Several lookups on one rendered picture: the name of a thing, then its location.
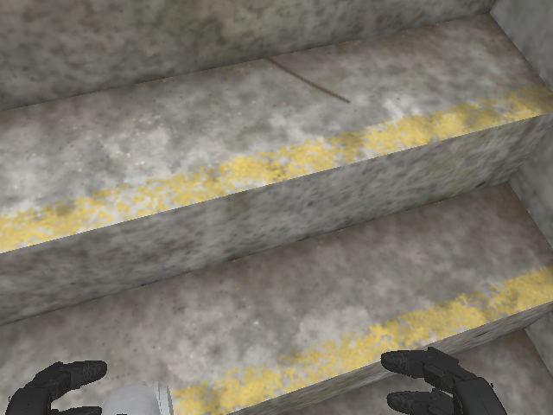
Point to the robot left hand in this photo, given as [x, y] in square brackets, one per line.
[52, 383]

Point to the left robot thigh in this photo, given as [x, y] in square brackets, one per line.
[139, 399]

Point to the robot right hand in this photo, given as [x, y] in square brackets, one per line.
[472, 395]

